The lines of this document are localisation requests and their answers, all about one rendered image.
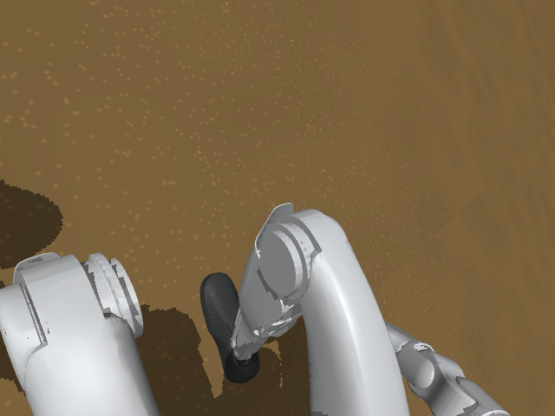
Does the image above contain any right robot arm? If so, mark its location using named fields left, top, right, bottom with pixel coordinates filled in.
left=397, top=341, right=510, bottom=416

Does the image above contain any right robot hand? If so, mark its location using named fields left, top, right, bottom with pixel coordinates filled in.
left=384, top=321, right=417, bottom=358

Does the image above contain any right robot foot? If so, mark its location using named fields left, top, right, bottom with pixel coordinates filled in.
left=200, top=272, right=259, bottom=383

